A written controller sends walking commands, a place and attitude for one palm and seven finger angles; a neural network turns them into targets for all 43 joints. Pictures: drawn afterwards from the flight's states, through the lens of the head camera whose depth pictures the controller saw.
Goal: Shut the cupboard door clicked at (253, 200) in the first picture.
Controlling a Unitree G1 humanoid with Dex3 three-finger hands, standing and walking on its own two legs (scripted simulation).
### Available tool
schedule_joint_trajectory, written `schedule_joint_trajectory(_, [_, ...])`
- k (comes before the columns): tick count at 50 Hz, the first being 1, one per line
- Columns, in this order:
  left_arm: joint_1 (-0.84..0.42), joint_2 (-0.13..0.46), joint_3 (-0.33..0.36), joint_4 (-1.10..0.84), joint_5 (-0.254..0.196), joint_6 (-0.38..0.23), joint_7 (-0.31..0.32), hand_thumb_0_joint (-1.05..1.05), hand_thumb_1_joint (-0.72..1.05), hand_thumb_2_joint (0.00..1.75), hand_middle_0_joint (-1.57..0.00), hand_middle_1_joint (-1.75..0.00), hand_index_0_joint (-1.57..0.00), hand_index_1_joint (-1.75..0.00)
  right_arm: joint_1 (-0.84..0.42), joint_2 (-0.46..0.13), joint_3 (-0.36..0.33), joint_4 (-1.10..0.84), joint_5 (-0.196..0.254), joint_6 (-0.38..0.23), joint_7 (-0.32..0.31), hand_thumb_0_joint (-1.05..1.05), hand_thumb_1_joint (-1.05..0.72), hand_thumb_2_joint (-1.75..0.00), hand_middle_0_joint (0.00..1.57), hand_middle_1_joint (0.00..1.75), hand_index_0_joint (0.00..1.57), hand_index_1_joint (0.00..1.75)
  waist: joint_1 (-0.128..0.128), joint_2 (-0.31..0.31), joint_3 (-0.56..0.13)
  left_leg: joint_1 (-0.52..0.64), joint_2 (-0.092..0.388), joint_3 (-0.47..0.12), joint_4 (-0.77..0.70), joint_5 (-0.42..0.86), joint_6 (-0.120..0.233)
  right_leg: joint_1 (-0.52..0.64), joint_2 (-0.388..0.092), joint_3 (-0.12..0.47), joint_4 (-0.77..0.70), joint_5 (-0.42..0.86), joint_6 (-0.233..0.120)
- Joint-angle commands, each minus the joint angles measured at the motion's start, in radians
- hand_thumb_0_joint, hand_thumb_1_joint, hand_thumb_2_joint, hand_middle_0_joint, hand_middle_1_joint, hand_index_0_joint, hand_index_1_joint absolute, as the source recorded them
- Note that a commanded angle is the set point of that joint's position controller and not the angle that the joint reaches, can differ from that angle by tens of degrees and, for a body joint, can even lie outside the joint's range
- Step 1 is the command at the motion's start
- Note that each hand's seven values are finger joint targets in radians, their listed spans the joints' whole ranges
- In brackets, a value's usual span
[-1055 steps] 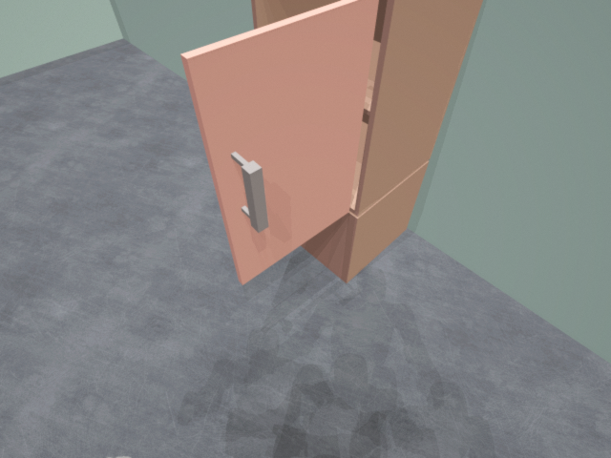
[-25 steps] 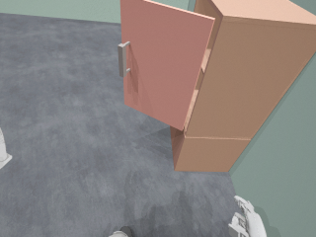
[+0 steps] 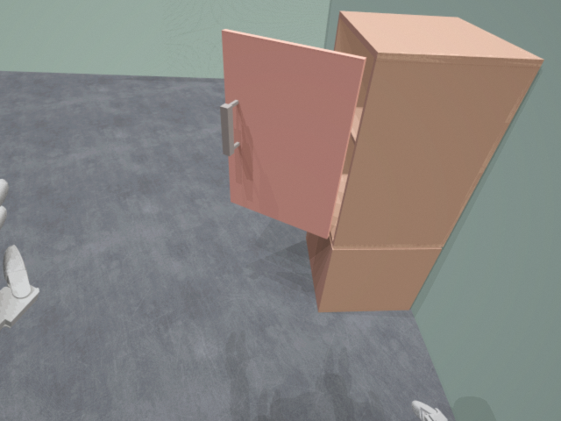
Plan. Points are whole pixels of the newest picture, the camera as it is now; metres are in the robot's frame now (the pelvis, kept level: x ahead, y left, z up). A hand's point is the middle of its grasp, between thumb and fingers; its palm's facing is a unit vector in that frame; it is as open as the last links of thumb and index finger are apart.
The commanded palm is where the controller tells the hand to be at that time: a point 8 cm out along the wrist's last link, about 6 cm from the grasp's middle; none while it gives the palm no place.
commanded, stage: stop stepping back and stand still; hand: left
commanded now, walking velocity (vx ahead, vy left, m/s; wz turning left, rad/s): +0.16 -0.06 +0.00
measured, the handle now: (231, 127) +0.94 +0.21 -0.02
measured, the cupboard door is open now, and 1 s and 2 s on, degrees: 59 59 59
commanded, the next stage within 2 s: let the arm hang, fingers relaxed in 0.32 s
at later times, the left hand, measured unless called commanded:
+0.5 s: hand (75, 319) +0.22 +0.29 +0.07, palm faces +0.27 -0.82 -0.51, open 7.4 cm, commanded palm none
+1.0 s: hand out of the picture -0.05 +0.24 -0.17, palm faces +0.06 -0.97 -0.24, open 7.2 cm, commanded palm none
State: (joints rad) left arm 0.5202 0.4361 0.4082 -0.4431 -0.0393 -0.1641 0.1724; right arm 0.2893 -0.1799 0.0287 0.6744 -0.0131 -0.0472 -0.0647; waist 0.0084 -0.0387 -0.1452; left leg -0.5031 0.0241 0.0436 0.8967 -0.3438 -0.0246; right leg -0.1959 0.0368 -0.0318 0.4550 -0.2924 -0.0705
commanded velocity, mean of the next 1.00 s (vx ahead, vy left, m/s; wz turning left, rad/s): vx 0.00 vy -0.04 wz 0.00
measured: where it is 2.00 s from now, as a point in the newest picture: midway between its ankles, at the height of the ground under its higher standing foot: outside the picture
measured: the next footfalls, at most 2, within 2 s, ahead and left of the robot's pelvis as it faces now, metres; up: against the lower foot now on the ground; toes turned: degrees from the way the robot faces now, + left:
left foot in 0.10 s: +0.04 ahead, +0.16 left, +0.00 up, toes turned +7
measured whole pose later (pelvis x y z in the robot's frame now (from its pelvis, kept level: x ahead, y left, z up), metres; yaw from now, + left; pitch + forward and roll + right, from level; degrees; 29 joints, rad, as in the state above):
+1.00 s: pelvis -0.02 +0.03 +0.00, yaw +2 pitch -1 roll -1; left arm 0.33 0.22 0.02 1.11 0.02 0.03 0.02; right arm 0.30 -0.17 0.00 1.08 -0.02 0.03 -0.02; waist 0.00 0.01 0.03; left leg -0.21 0.05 0.06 0.43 -0.20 -0.01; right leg -0.17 0.01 -0.07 0.40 -0.21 -0.02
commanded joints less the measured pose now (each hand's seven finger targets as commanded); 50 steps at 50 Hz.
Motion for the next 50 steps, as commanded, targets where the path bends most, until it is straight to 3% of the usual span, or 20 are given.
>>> schedule_joint_trajectory(1, [-0.173, 0.152, 0.058, -0.117, 0.015, -0.039, 0.032, 0.0, 0.9, 0.9, -0.2, -0.3, -0.2, -0.3, -0.167, -0.137, -0.051, -0.163, 0.006, -0.071, -0.04, 0.0, -0.9, -0.9, 0.2, 0.3, 0.2, 0.3, -0.015, -0.06, 0.2, 0.118, 0.027, 0.037, -0.269, -0.03, 0.034, -0.173, -0.256, 0.222, -0.236, -0.331, -0.089])
schedule_joint_trajectory(3, [-0.143, 0.149, 0.061, -0.173, 0.008, -0.045, 0.036, 0.0, 0.9, 0.9, -0.2, -0.3, -0.2, -0.3, -0.148, -0.139, -0.053, -0.172, 0.008, -0.088, -0.045, 0.0, -0.9, -0.9, 0.2, 0.3, 0.2, 0.3, -0.019, -0.033, 0.143, 0.25, 0.019, 0.06, -0.425, 0.022, 0.045, -0.134, -0.185, 0.152, -0.133, -0.21, -0.047])
schedule_joint_trajectory(4, [-0.148, 0.158, 0.069, -0.232, 0.004, -0.052, 0.036, 0.0, 0.9, 0.9, -0.2, -0.3, -0.2, -0.3, -0.144, -0.156, -0.062, -0.182, 0.014, -0.094, -0.046, 0.0, -0.9, -0.9, 0.2, 0.3, 0.2, 0.3, -0.022, 0.032, 0.12, 0.308, 0.061, -0.005, -0.482, 0.038, 0.063, -0.132, -0.153, 0.127, -0.034, -0.119, -0.015])
schedule_joint_trajectory(6, [-0.125, 0.19, 0.117, -0.317, -0.004, -0.066, 0.034, 0.0, 0.9, 0.9, -0.2, -0.3, -0.2, -0.3, -0.149, -0.185, -0.071, -0.208, 0.021, -0.102, -0.044, 0.0, -0.9, -0.9, 0.2, 0.3, 0.2, 0.3, -0.013, 0.215, 0.048, 0.405, 0.222, -0.224, -0.52, 0.341, 0.113, -0.171, -0.037, 0.008, 0.197, 0.066, 0.063])
schedule_joint_trajectory(8, [-0.133, 0.199, 0.13, -0.345, 0.002, -0.071, 0.022, 0.0, 0.9, 0.9, -0.2, -0.3, -0.2, -0.3, -0.139, -0.144, -0.056, -0.169, -0.004, -0.115, -0.031, 0.0, -0.9, -0.9, 0.2, 0.3, 0.2, 0.3, -0.035, 0.316, 0.09, 0.321, 0.279, -0.317, -0.644, 0.244, 0.125, -0.193, -0.026, -0.012, 0.285, -0.133, 0.083])
schedule_joint_trajectory(13, [-0.024, 0.172, 0.148, -0.302, 0.002, -0.078, 0.018, 0.0, 0.9, 0.9, -0.2, -0.3, -0.2, -0.3, -0.121, -0.151, -0.062, -0.176, 0.01, -0.13, -0.006, 0.0, -0.9, -0.9, 0.2, 0.3, 0.2, 0.3, -0.023, 0.252, 0.059, 0.235, 0.197, -0.088, -0.505, 0.346, 0.069, 0.023, -0.022, -0.029, 0.006, 0.086, 0.073])
schedule_joint_trajectory(15, [0.041, 0.165, 0.163, -0.234, -0.006, -0.074, 0.013, 0.0, 0.9, 0.9, -0.2, -0.3, -0.2, -0.3, -0.115, -0.148, -0.062, -0.183, 0.014, -0.122, 0.001, 0.0, -0.9, -0.9, 0.2, 0.3, 0.2, 0.3, -0.026, 0.224, 0.043, 0.166, 0.149, -0.032, -0.471, 0.267, 0.044, 0.097, -0.054, 0.017, -0.001, 0.231, 0.055])
schedule_joint_trajectory(18, [0.079, 0.156, 0.154, -0.199, -0.019, -0.062, 0.019, 0.0, 0.9, 0.9, -0.2, -0.3, -0.2, -0.3, -0.099, -0.133, -0.066, -0.184, 0.025, -0.093, 0.006, 0.0, -0.9, -0.9, 0.2, 0.3, 0.2, 0.3, -0.036, 0.013, -0.024, 0.185, 0.072, 0.007, -0.327, 0.242, 0.015, 0.102, -0.164, 0.185, -0.019, 0.504, 0.001])
schedule_joint_trajectory(20, [0.072, 0.174, 0.166, -0.18, -0.02, -0.054, 0.026, 0.0, 0.9, 0.9, -0.2, -0.3, -0.2, -0.3, -0.105, -0.123, -0.06, -0.182, 0.026, -0.076, 0.003, 0.0, -0.9, -0.9, 0.2, 0.3, 0.2, 0.3, -0.04, -0.034, -0.031, 0.181, 0.041, 0.007, -0.3, 0.191, 0.007, 0.097, -0.211, 0.211, -0.033, 0.589, -0.018])
schedule_joint_trajectory(21, [-0.072, -0.008, -0.295, 0.492, 0.082, 0.095, -0.131, 0.0, 0.9, 0.9, -0.2, -0.3, -0.2, -0.3, -0.2, -0.261, -0.094, -0.026, 0.021, -0.109, 0.083, 0.0, -0.9, -0.9, 0.2, 0.3, 0.2, 0.3, -0.064, 0.006, 0.091, 0.128, 0.091, -0.047, -0.198, 0.313, 0.017, -0.037, -0.278, 0.101, 0.116, 0.819, -0.019])
schedule_joint_trajectory(23, [-0.103, -0.073, -0.311, 0.548, 0.061, 0.165, -0.174, 0.0, 0.9, 0.9, -0.2, -0.3, -0.2, -0.3, -0.103, -0.221, -0.092, -0.027, 0.011, -0.038, 0.065, 0.0, -0.9, -0.9, 0.2, 0.3, 0.2, 0.3, -0.04, 0.008, 0.042, 0.211, 0.083, -0.041, -0.262, 0.348, 0.027, -0.11, -0.196, 0.061, 0.127, 0.57, 0.003])
schedule_joint_trajectory(24, [-0.138, -0.059, -0.32, 0.59, 0.061, 0.167, -0.18, 0.0, 0.9, 0.9, -0.2, -0.3, -0.2, -0.3, -0.113, -0.225, -0.084, -0.036, 0.009, -0.016, 0.062, 0.0, -0.9, -0.9, 0.2, 0.3, 0.2, 0.3, -0.027, -0.052, 0.061, 0.199, 0.088, -0.051, -0.268, 0.344, 0.041, -0.12, -0.183, 0.051, 0.117, 0.484, 0.012])
schedule_joint_trajectory(26, [-0.21, -0.038, -0.335, 0.702, 0.063, 0.164, -0.178, 0.0, 0.9, 0.9, -0.2, -0.3, -0.2, -0.3, -0.114, -0.236, -0.079, -0.039, -0.001, 0.009, 0.058, 0.0, -0.9, -0.9, 0.2, 0.3, 0.2, 0.3, -0.023, -0.19, 0.053, 0.202, 0.071, -0.062, -0.258, 0.364, 0.048, -0.079, -0.189, 0.068, 0.095, 0.5, -0.002])
schedule_joint_trajectory(28, [-0.251, -0.014, -0.341, 0.831, 0.064, 0.165, -0.169, 0.0, 0.9, 0.9, -0.2, -0.3, -0.2, -0.3, -0.112, -0.228, -0.074, -0.021, -0.007, 0.033, 0.056, 0.0, -0.9, -0.9, 0.2, 0.3, 0.2, 0.3, -0.025, -0.215, 0.057, 0.22, 0.031, -0.054, -0.256, 0.308, 0.039, -0.052, -0.219, 0.098, 0.068, 0.54, -0.029])
schedule_joint_trajectory(30, [-0.281, -0.006, -0.352, 0.968, 0.065, 0.167, -0.159, 0.0, 0.9, 0.9, -0.2, -0.3, -0.2, -0.3, -0.103, -0.214, -0.066, 0.03, -0.016, 0.05, 0.057, 0.0, -0.9, -0.9, 0.2, 0.3, 0.2, 0.3, -0.03, -0.14, 0.054, 0.265, 0.032, -0.059, -0.309, 0.304, 0.032, -0.048, -0.211, 0.101, 0.051, 0.451, -0.024])
schedule_joint_trajectory(33, [-0.286, -0.064, -0.372, 1.129, 0.054, 0.176, -0.153, 0.0, 0.9, 0.9, -0.2, -0.3, -0.2, -0.3, -0.116, -0.188, -0.046, 0.115, -0.021, 0.054, 0.053, 0.0, -0.9, -0.9, 0.2, 0.3, 0.2, 0.3, -0.017, 0.135, 0.063, 0.28, 0.093, -0.101, -0.442, 0.363, 0.049, -0.014, -0.136, 0.062, 0.031, 0.192, 0.032])
schedule_joint_trajectory(34, [-0.27, -0.074, -0.373, 1.184, 0.054, 0.177, -0.153, 0.0, 0.9, 0.9, -0.2, -0.3, -0.2, -0.3, -0.127, -0.179, -0.044, 0.139, -0.019, 0.055, 0.051, 0.0, -0.9, -0.9, 0.2, 0.3, 0.2, 0.3, -0.007, 0.156, 0.08, 0.253, 0.097, -0.101, -0.467, 0.301, 0.052, 0.01, -0.125, 0.064, 0.0, 0.134, 0.037])
schedule_joint_trajectory(39, [-0.244, -0.105, -0.364, 1.344, 0.054, 0.165, -0.153, 0.0, 0.9, 0.9, -0.2, -0.3, -0.2, -0.3, -0.077, -0.134, -0.048, 0.242, -0.016, 0.058, 0.041, 0.0, -0.9, -0.9, 0.2, 0.3, 0.2, 0.3, -0.012, 0.202, 0.12, 0.258, 0.078, -0.074, -0.513, 0.124, 0.038, 0.024, -0.138, 0.09, -0.126, 0.066, 0.016])
schedule_joint_trajectory(45, [-0.226, -0.102, -0.375, 1.464, 0.052, 0.158, -0.153, 0.0, 0.9, 0.9, -0.2, -0.3, -0.2, -0.3, -0.002, -0.139, -0.056, 0.327, -0.006, 0.056, 0.036, 0.0, -0.9, -0.9, 0.2, 0.3, 0.2, 0.3, -0.014, 0.067, 0.195, 0.274, 0.086, -0.071, -0.554, 0.094, 0.045, -0.009, -0.136, 0.086, -0.182, 0.017, 0.016])
schedule_joint_trajectory(50, [-0.197, -0.117, -0.38, 1.522, 0.05, 0.154, -0.148, 0.0, 0.9, 0.9, -0.2, -0.3, -0.2, -0.3, 0.038, -0.123, -0.053, 0.378, -0.001, 0.049, 0.033, 0.0, -0.9, -0.9, 0.2, 0.3, 0.2, 0.3, -0.013, 0.039, 0.202, 0.303, 0.091, -0.063, -0.567, 0.138, 0.05, -0.015, -0.136, 0.077, -0.174, 0.053, 0.02])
